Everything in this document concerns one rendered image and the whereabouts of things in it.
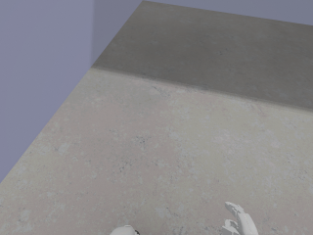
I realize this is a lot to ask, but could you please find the right robot hand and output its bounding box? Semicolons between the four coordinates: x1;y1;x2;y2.
222;202;259;235

